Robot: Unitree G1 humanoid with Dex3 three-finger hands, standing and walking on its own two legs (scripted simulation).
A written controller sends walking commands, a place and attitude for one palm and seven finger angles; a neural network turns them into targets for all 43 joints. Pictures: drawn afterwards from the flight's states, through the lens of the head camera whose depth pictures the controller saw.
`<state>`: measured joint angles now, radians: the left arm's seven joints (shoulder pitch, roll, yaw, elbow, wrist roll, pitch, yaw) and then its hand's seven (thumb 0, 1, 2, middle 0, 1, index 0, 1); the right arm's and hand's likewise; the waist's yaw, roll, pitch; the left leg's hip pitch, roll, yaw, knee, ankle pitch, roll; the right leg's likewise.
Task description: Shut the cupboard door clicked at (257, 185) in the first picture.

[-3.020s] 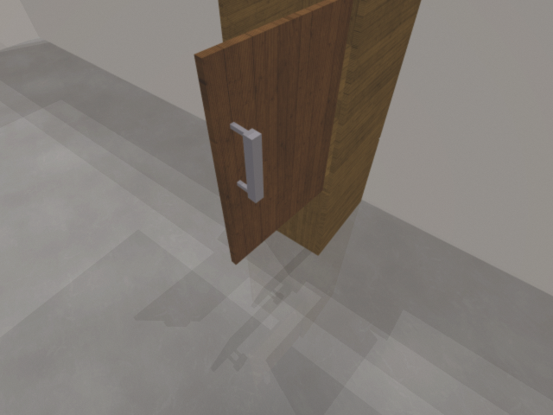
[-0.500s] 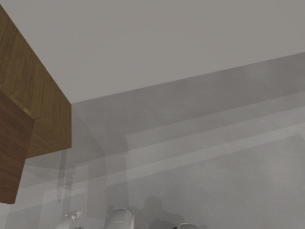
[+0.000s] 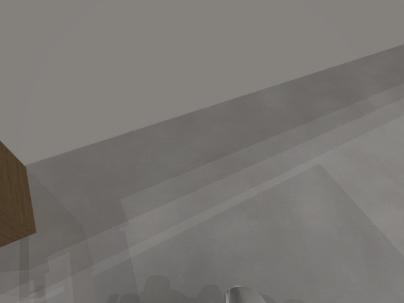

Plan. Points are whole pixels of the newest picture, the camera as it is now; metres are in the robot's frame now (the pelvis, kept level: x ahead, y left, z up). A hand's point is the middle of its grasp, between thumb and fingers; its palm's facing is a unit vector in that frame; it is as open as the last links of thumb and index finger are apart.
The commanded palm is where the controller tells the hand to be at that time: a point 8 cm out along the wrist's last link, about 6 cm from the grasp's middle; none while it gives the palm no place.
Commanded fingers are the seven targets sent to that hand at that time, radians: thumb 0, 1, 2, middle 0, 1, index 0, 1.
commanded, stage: walk around to get in front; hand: left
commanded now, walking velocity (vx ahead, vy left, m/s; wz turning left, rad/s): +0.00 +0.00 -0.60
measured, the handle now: out of the picture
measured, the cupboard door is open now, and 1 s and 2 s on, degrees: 84 84 84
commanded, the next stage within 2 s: none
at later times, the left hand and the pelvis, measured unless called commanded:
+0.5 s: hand (154, 287) +0.16 +0.11 -0.16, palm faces -0.28 -0.93 -0.25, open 7.4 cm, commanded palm none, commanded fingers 0.00 0.90 0.90 -0.20 -0.30 -0.20 -0.30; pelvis +0.02 -0.05 +0.00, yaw -18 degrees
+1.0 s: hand (176, 253) +0.24 +0.07 -0.17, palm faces -0.56 -0.80 -0.24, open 7.4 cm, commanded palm none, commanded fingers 0.00 0.90 0.90 -0.20 -0.30 -0.20 -0.30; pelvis +0.05 -0.05 -0.01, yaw -36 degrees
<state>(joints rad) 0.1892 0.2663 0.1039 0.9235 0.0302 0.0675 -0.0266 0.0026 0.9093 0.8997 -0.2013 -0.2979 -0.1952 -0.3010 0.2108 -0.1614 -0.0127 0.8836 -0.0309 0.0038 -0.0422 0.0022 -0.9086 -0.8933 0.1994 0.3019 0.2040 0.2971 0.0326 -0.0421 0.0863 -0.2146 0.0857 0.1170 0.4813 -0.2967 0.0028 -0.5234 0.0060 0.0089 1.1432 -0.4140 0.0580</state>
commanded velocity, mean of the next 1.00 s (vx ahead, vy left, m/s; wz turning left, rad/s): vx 0.00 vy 0.00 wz -0.60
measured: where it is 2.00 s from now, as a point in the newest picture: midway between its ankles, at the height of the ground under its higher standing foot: (258, 299)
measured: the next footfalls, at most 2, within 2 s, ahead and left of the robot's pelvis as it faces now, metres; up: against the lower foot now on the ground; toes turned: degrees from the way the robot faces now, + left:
right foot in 0.22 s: +0.04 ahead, -0.15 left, +0.00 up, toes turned -14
left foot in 0.66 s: +0.13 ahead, +0.06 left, +0.00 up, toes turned -21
